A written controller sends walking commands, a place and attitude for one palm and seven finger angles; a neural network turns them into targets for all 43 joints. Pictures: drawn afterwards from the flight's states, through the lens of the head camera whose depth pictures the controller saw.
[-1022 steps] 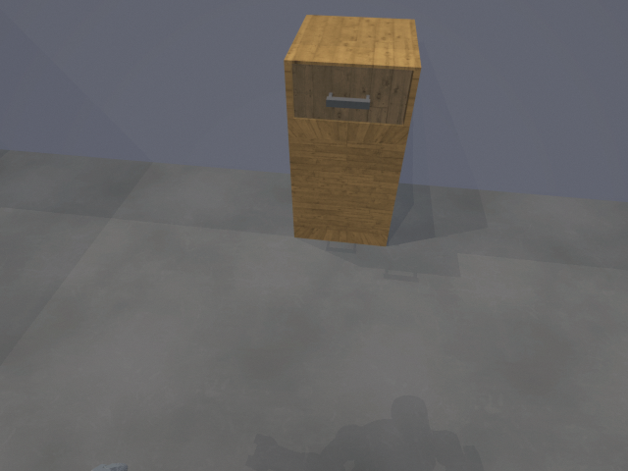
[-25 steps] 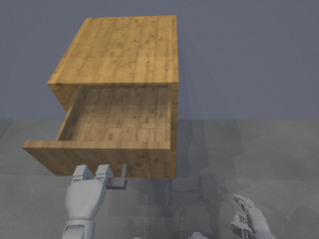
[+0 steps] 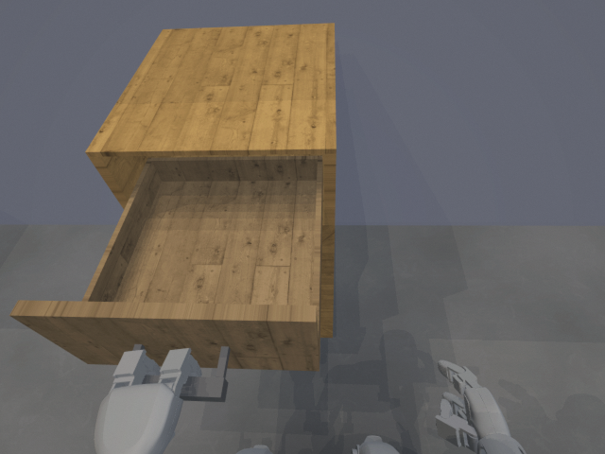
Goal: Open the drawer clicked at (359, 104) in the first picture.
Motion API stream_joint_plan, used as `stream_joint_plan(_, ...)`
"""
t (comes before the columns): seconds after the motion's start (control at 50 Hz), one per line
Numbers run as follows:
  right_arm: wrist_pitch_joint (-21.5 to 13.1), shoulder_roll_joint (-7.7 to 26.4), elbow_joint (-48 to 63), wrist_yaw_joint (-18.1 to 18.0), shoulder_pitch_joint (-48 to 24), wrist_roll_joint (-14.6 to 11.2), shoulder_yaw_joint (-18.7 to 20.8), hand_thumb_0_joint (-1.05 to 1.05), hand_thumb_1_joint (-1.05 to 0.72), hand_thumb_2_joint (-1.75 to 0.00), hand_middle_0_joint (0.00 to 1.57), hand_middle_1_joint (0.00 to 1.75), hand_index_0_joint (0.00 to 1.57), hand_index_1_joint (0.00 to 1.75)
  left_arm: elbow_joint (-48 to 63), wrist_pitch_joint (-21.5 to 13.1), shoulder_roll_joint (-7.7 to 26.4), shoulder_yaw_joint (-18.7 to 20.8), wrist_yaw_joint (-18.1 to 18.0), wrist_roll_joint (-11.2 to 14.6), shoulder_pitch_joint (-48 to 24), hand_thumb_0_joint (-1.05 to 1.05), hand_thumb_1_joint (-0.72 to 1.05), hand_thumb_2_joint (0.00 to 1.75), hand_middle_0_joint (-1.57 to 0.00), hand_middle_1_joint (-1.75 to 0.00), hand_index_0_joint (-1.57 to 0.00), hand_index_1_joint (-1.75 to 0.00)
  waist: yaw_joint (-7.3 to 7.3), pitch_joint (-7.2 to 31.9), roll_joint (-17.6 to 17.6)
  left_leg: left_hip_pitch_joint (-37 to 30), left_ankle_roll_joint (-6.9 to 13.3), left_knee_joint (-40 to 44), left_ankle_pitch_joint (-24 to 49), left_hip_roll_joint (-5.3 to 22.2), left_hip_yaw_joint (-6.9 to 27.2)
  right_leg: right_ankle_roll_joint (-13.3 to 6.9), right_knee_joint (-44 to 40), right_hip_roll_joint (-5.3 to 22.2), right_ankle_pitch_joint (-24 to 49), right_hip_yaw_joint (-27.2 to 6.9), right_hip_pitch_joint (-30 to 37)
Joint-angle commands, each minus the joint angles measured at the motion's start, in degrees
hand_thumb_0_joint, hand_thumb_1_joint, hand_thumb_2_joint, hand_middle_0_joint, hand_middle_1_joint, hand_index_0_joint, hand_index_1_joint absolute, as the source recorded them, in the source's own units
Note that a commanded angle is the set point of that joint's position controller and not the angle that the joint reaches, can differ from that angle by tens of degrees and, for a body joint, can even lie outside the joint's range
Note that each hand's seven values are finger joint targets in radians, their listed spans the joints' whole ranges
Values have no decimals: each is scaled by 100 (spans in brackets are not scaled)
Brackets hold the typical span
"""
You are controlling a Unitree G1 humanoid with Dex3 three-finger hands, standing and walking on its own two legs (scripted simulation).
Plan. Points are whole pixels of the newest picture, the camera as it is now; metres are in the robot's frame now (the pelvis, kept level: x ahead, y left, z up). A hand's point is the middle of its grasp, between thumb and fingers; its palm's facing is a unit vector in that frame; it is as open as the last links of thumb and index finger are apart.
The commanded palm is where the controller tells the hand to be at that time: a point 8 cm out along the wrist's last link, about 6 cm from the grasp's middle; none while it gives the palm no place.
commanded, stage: pull the drawer open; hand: left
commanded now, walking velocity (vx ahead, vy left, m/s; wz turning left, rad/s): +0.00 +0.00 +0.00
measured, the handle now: (176, 370) +0.23 +0.19 -0.01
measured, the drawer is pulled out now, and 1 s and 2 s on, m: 0.28 0.30 0.30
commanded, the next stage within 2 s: open the thumb to release the handle in 0.26 s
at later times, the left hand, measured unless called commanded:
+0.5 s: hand (157, 438) +0.15 +0.20 -0.02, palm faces -0.03 -0.10 -0.99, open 6.1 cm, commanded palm +0.12 +0.20 +0.02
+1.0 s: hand (159, 438) +0.15 +0.19 -0.02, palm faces -0.03 -0.10 -0.99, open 13.4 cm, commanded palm +0.13 +0.20 +0.02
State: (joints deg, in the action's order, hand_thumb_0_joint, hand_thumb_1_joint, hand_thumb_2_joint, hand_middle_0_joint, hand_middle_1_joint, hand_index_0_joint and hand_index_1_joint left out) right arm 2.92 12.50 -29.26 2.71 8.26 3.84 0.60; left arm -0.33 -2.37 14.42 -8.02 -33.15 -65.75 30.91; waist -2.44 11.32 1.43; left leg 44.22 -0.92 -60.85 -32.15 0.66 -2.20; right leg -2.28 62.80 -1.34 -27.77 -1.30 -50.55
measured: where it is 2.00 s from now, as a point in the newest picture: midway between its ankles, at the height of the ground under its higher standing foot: outside the picture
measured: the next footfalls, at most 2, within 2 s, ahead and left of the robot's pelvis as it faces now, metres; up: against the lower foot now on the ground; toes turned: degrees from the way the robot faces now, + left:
none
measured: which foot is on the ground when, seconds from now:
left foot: down 0.00-1.00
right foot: down 0.00-1.00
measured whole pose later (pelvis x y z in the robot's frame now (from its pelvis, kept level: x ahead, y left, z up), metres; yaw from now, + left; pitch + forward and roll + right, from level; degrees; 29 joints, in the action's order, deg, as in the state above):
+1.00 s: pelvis -0.01 -0.01 -0.01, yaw +1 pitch +16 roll +3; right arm 2.3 13.4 -28.9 1.1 8.7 3.9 1.1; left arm -0.9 -5.2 16.3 -6.2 -33.5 -64.5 30.4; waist -2.5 11.4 2.2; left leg 47.2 -1.7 -62.2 -31.1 0.5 -0.7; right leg -3.3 64.2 -1.1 -27.2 0.1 -53.1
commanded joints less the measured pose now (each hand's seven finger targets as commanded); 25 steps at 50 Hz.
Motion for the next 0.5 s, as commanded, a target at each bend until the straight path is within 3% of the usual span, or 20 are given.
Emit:
stream_joint_plan(0.0,-308,460,1024,16,-592,24,167,0,-90,-90,20,30,20,30,970,-93,759,639,-214,122,991,0,90,90,-40,-135,-40,-135,-190,821,-445,-198,176,473,1532,-341,69,-149,-987,-16,1669,-292,987)
stream_joint_plan(0.1,-347,461,1126,40,-565,57,163,0,-90,-90,20,30,20,30,1218,-193,794,657,-188,134,1253,0,90,90,-40,-135,-40,-135,-196,862,-344,-210,172,371,1427,-345,73,-163,-931,-14,1355,-289,720)
stream_joint_plan(0.14,-352,453,1172,40,-528,43,157,0,-90,-90,20,30,20,30,1266,-225,828,726,-154,184,1417,0,90,90,-40,-135,-40,-135,-198,821,-398,-193,180,380,1486,-348,93,-185,-944,-22,1483,-300,793)
stream_joint_plan(0.16,-368,426,1196,69,-526,54,145,0,-90,-90,20,30,20,30,1232,-255,780,697,-130,198,1705,0,90,90,-40,-135,-40,-135,-272,948,-433,-191,171,345,1555,-355,60,-169,-892,-8,1561,-312,847)
stream_joint_plan(0.18,-350,412,1227,73,-543,28,139,0,-90,-90,20,30,20,30,1273,-264,655,554,-82,242,1861,0,90,90,-40,-135,-40,-135,-254,847,-448,-125,188,371,1538,-344,73,-166,-893,-5,1635,-208,929)
stream_joint_plan(0.26,-357,373,1268,104,-544,42,109,0,-90,-90,20,30,20,30,1348,-357,765,713,-14,325,2207,0,90,90,-40,-135,-40,-135,-316,908,-615,-23,188,339,1570,-361,52,-161,-909,16,1824,-387,1051)
stream_joint_plan(0.32,-347,352,1229,123,-560,46,129,0,-90,-90,20,30,20,30,1408,-480,758,758,8,322,2391,0,90,90,-40,-135,-40,-135,-328,859,-526,51,197,327,1697,-349,47,-166,-843,16,2192,-361,1137)
stream_joint_plan(0.34,-283,543,1041,68,-458,121,163,0,-90,-90,20,30,20,30,1417,-433,1152,928,-122,102,430,0,90,90,-40,-135,-40,-135,157,703,-694,168,194,95,1449,-329,116,-118,-814,72,1947,-551,485)
stream_joint_plan(0.36,-307,481,1075,26,-451,150,204,0,-90,-90,20,30,20,30,1405,-475,1110,1131,-230,19,528,0,83,87,-40,-134,-40,-134,-77,899,-512,207,193,99,1326,-328,67,-92,-770,64,1691,-445,629)
stream_joint_plan(0.38,-365,467,1068,9,-411,131,192,0,-90,-90,20,30,20,30,1087,-478,994,1047,-267,20,848,0,76,84,-39,-134,-39,-134,-85,855,-336,141,183,126,1297,-337,72,-130,-749,43,1568,-318,560)
stream_joint_plan(0.44,-390,502,1107,0,-377,112,237,0,-90,-90,20,30,20,30,1272,-365,1002,1062,-292,166,842,0,55,75,-38,-131,-38,-131,-74,1184,-321,-68,184,158,1483,-338,64,-152,-772,41,1749,-308,669)
stream_joint_plan(0.48,-352,502,1086,-27,-387,73,247,0,-90,-90,20,30,20,30,1171,-270,923,986,-283,215,899,0,41,69,-36,-130,-36,-130,-71,1129,-421,-1,191,196,1463,-324,54,-112,-784,52,1800,-185,805)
